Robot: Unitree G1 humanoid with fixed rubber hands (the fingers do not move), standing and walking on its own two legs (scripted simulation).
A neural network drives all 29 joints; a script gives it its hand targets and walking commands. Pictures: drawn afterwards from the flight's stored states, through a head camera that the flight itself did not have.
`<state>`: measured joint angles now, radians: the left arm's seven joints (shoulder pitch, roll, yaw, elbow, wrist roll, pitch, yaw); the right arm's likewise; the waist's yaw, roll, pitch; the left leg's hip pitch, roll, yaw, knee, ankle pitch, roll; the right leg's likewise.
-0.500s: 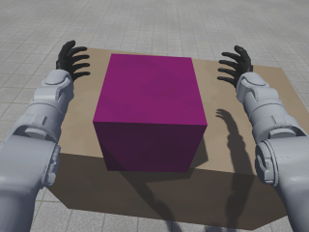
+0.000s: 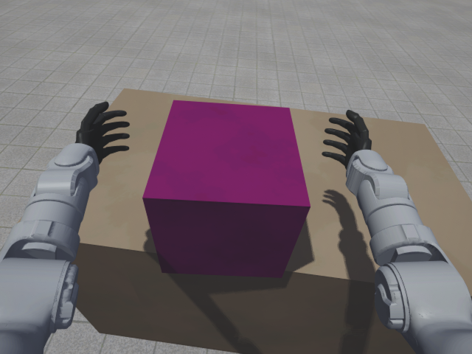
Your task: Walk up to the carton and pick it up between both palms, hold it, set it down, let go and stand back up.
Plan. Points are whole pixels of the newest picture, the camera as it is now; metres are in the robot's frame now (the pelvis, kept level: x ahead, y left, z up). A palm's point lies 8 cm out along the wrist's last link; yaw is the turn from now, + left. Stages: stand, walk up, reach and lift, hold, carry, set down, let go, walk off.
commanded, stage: set down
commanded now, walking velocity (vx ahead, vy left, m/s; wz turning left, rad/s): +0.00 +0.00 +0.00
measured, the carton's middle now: (227, 188) +0.45 +0.00 +0.04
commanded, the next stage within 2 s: none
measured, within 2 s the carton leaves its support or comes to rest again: neither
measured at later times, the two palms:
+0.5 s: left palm (79, 210) +0.36 +0.24 +0.09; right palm (358, 213) +0.33 -0.22 +0.10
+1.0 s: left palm (71, 260) +0.29 +0.24 +0.05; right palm (365, 259) +0.27 -0.22 +0.06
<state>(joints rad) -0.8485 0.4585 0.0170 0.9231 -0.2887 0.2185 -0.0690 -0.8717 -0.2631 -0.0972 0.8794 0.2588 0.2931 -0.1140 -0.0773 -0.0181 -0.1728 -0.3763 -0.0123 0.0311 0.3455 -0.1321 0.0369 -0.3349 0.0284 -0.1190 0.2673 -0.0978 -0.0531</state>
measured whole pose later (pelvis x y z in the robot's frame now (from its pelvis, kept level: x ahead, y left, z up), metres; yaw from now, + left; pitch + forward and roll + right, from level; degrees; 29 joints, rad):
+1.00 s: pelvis +0.01 +0.01 +0.00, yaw -3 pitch -1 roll -2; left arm 0.00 0.36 0.02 0.23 -0.27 0.11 -0.06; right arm 0.00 -0.22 -0.05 0.22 0.29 0.13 -0.09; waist 0.01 0.00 -0.04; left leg -0.15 0.01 0.07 0.36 -0.20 0.04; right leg -0.09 0.05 -0.07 0.21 -0.11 -0.04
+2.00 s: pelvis +0.02 +0.00 +0.00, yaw -5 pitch -1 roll -1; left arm 0.32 0.32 0.01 0.12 -0.19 0.30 -0.04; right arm 0.34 -0.16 -0.03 0.13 0.17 0.20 -0.05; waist 0.04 0.00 -0.02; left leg -0.12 0.02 0.10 0.34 -0.21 0.03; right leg -0.11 0.06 -0.04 0.27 -0.14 -0.05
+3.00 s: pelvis +0.06 -0.01 -0.01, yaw -7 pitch +3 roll +0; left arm 0.41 0.21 0.04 0.73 0.07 -0.03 0.00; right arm 0.31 -0.25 -0.09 0.83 -0.07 -0.01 0.00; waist 0.01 0.04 -0.05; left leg -0.19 0.03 0.14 0.46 -0.32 0.02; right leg -0.23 0.06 -0.01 0.46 -0.29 -0.06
